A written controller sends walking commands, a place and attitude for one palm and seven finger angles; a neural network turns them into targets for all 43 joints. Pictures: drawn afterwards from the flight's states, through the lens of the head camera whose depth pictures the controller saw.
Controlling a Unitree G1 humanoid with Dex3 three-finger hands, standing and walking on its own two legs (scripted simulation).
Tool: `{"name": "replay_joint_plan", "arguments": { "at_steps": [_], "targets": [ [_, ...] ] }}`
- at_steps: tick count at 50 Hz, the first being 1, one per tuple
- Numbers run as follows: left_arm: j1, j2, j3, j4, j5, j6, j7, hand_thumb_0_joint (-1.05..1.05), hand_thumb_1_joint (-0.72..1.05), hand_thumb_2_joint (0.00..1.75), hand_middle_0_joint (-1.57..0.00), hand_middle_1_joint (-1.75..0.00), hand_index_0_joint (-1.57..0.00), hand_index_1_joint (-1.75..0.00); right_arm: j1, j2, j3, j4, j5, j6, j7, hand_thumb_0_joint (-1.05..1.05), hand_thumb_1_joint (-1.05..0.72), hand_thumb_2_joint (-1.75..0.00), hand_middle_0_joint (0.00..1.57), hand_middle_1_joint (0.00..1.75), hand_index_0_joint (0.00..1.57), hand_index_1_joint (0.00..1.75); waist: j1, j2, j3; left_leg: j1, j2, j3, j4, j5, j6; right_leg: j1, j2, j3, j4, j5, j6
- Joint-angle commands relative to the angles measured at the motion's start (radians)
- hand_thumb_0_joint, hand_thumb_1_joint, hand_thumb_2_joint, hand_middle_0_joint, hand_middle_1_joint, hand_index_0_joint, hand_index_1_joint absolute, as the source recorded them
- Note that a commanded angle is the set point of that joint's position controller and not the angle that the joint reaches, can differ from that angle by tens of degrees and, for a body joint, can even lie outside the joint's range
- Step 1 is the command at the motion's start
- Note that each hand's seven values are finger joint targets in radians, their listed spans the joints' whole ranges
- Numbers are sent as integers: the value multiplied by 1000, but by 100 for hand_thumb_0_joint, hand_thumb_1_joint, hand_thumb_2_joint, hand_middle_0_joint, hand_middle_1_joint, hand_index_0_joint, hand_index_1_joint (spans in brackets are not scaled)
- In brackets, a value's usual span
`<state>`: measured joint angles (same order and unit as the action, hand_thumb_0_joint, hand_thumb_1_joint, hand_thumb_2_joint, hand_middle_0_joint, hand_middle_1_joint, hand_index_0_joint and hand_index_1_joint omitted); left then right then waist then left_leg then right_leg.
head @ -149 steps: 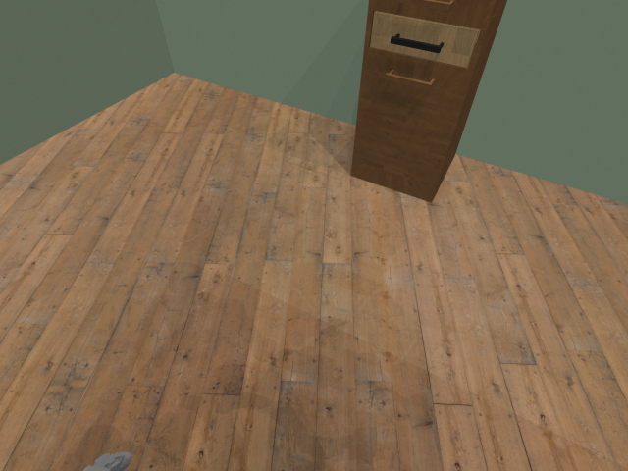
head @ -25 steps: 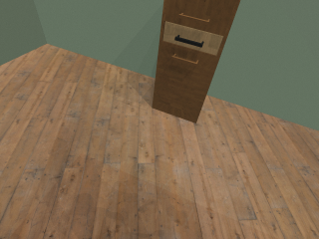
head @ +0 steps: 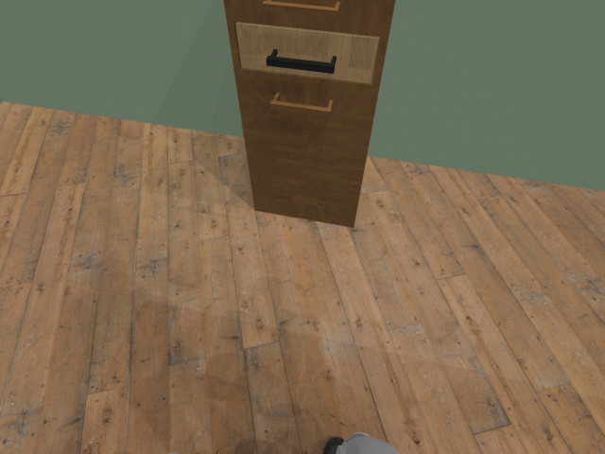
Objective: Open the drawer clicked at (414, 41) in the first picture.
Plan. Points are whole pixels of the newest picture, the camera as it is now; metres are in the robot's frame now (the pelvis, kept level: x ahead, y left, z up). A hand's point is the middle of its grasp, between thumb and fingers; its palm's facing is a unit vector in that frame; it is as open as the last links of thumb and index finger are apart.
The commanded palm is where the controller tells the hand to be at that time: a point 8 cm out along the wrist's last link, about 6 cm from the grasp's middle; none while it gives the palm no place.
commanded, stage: walk to a spot facing it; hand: left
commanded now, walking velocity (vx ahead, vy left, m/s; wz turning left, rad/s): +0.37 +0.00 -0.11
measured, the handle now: (302, 60) +1.06 +0.01 -0.03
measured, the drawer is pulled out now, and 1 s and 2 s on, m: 0.00 0.00 0.00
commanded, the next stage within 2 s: turn to face it in 0.22 s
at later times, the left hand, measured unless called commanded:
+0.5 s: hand out of the picture +0.14 +0.15 -0.16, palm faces +0.13 -0.98 -0.13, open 7.3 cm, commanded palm none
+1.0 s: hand (203, 324) +0.34 +0.18 -0.14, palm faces -0.07 -0.96 -0.26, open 7.4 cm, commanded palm none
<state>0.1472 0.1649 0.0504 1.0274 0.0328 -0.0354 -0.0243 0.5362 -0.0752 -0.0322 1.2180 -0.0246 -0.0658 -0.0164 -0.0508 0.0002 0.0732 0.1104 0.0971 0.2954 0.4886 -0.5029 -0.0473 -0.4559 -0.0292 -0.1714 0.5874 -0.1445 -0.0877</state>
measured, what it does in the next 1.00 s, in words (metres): walks ahead: left foot, then right foot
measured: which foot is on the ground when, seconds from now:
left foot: down 0.00-0.00, up 0.02-0.50, down 0.52-0.88, up 0.90-1.00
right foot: down 0.00-0.54, up 0.56-0.84, down 0.86-1.00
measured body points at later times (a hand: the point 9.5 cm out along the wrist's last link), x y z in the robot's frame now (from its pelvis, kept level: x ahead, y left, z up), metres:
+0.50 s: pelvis +0.21 +0.01 +0.02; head +0.23 +0.02 +0.47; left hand +0.14 +0.20 -0.14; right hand +0.31 -0.21 -0.13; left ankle +0.30 +0.13 -0.70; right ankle +0.12 -0.08 -0.71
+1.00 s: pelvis +0.27 +0.00 +0.02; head +0.27 -0.02 +0.46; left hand +0.35 +0.23 -0.12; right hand +0.28 -0.25 -0.15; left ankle +0.27 +0.12 -0.67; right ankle +0.27 -0.11 -0.71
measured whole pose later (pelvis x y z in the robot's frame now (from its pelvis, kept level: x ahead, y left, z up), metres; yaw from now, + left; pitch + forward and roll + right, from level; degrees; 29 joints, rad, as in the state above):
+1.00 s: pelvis +0.27 +0.00 +0.02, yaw -8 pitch -1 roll +0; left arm 0.24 0.16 0.05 0.99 0.03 0.01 0.03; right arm 0.20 -0.21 -0.07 1.04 -0.02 0.06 -0.01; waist 0.01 0.05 0.01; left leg -0.41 0.09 0.10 0.95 -0.45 -0.02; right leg -0.29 -0.03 -0.08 0.58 -0.27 -0.02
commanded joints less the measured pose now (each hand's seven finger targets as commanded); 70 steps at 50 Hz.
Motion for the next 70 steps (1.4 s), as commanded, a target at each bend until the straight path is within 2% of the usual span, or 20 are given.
{"name": "replay_joint_plan", "arguments": {
  "at_steps": [1, 4, 9, 21, 24, 25, 27, 31, 41, 42, 44, 46, 49, 54, 57, 58, 59, 61, 65, 70],
  "targets": [
    [441, 272, 77, 83, -21, -26, 34, 0, 90, 90, -20, -30, -20, -30, -49, -135, -19, -129, 31, -20, -2, 0, -90, -90, 20, 30, 20, 30, 186, -189, -276, -692, -54, -195, 935, -58, 53, 716, -420, 745, -277, 99, -232],
    [186, 139, 36, 21, -22, -26, 37, 0, 90, 90, -20, -30, -20, -30, -142, -110, -28, -130, 11, 4, 2, 0, -90, -90, 20, 30, 20, 30, 83, -26, -6, -683, 78, -292, 907, 183, 60, 244, -337, 479, -380, -183, -113],
    [163, 67, 10, 23, -10, -52, 38, 0, 90, 90, -20, -30, -20, -30, -80, -68, -25, -117, -5, 52, 12, 0, -90, -90, 20, 30, 20, 30, 4, -58, 5, -627, 77, -270, 721, 293, 30, 105, -223, 210, -417, -35, -46],
    [316, 80, -14, 84, -10, -50, 51, 0, 90, 90, -20, -30, -20, -30, -399, -84, -4, -227, 3, 29, 28, 0, -90, -90, 20, 30, 20, 30, 83, -87, 23, -616, 1, -166, 200, 337, 28, 395, -215, 124, -264, 639, -48],
    [301, 88, -9, 87, -19, -36, 58, 0, 90, 90, -20, -30, -20, -30, -272, -124, -8, -178, -1, 15, 8, 0, -90, -90, 20, 30, 20, 30, 28, -80, -88, -364, -45, -146, 13, 486, 43, 416, -165, 118, -69, 716, -9],
    [306, 79, -12, 80, -25, -29, 58, 0, 90, 90, -20, -30, -20, -30, -191, -176, -17, -157, -4, 10, -2, 0, -90, -90, 20, 30, 20, 30, 2, -33, -165, -158, 28, -186, 1, 788, 68, 315, -122, 98, 56, 574, 34],
    [344, 16, -20, 62, -37, -19, 61, 0, 90, 90, -20, -30, -20, -30, -56, -295, -39, -133, 6, 16, -18, 0, -90, -90, 20, 30, 20, 30, -25, 240, -310, 90, 395, -475, 0, 1396, 278, 45, 19, 80, 463, -505, 94],
    [230, 18, 7, 39, -18, 20, 46, 0, 90, 90, -20, -30, -20, -30, -285, -206, -14, -189, 3, 29, -28, 0, -90, -90, 20, 30, 20, 30, 35, 126, -86, -246, 308, -314, -126, 873, 226, -1, -70, 151, 520, -411, 99],
    [270, 14, 23, -5, -2, 53, 34, 0, 90, 90, -20, -30, -20, -30, -386, -229, -49, -234, 1, 72, -9, 0, -90, -90, 20, 30, 20, 30, 94, 116, -60, -461, 212, -179, -70, 224, 129, 240, -12, 45, 7, -99, 109],
    [284, 52, 29, -9, 1, 47, 37, 0, 90, 90, -20, -30, -20, -30, -390, -212, -48, -240, 3, 76, -6, 0, -90, -90, 20, 30, 20, 30, 107, 37, -47, -496, 165, -139, 29, 169, 84, 266, -50, 118, -101, -39, 94],
    [267, 210, 46, -37, 1, 34, 48, 0, 90, 90, -20, -30, -20, -30, -421, -140, -31, -293, 14, 90, 0, 0, -90, -90, 20, 30, 20, 30, 125, -302, -26, -629, -3, -146, 396, -95, 11, 213, -356, 540, -347, 88, -78],
    [181, 182, 41, -58, -3, 39, 56, 0, 90, 90, -20, -30, -20, -30, -400, -158, -37, -278, 9, 105, 2, 0, -90, -90, 20, 30, 20, 30, 87, -233, -7, -609, 8, -230, 526, -24, 22, 139, -302, 495, -386, -112, -98],
    [90, 162, 42, -91, -1, 40, 59, 0, 90, 90, -20, -30, -20, -30, -339, -179, -38, -254, 7, 95, 2, 0, -90, -90, 20, 30, 20, 30, 52, -188, -29, -596, 3, -258, 530, 71, 17, 174, -234, 371, -314, 35, -84],
    [129, 178, 45, -76, -5, 37, 48, 0, 90, 90, -20, -30, -20, -30, -301, -146, -20, -247, 5, 75, 0, 0, -90, -90, 20, 30, 20, 30, 77, -134, -95, -482, -37, -208, 244, 78, 7, 268, -202, 353, -296, -17, -88],
    [101, 163, 44, -69, -16, 38, 37, 0, 90, 90, -20, -30, -20, -30, -167, -145, -14, -207, 0, 47, -3, 0, -90, -90, 20, 30, 20, 30, 31, -104, -103, -257, -54, -176, -36, 187, 24, 159, -141, 320, -243, -292, -41],
    [95, 129, 35, -76, -22, 39, 29, 0, 90, 90, -20, -30, -20, -30, -116, -181, -19, -188, -2, 35, -7, 0, -90, -90, 20, 30, 20, 30, 13, 22, -102, -160, 8, -276, -133, 141, 45, 55, -80, 275, -139, -342, -2],
    [86, 70, 24, -97, -26, 39, 19, 0, 90, 90, -20, -30, -20, -30, -66, -264, -37, -184, -13, 30, -10, 0, -90, -90, 20, 30, 20, 30, -9, 273, -61, -134, 211, -562, -274, -35, 122, -100, 33, 146, 93, -368, 52],
    [-16, 97, 31, -133, -3, 32, 14, 0, 90, 90, -20, -30, -20, -30, -82, -290, -41, -200, -13, 37, -12, 0, -90, -90, 20, 30, 20, 30, -18, 251, 69, -270, 349, -735, -404, -181, 239, -207, -9, 176, 363, -357, 54],
    [22, 59, 26, -80, -4, 20, -7, 0, 90, 90, -20, -30, -20, -30, -119, -206, -18, -188, -7, 6, -18, 0, -90, -90, 20, 30, 20, 30, 28, 120, 70, -215, 199, -431, -348, 205, 192, -191, -40, 155, 418, -176, 74],
    [-35, 25, 8, -84, -9, 19, -6, 0, 90, 90, -20, -30, -20, -30, -21, -197, -21, -134, -7, -2, -19, 0, -90, -90, 20, 30, 20, 30, -3, 132, 30, -136, 182, -310, -291, 487, 200, -119, -47, 89, 227, -161, 89]
  ]
}}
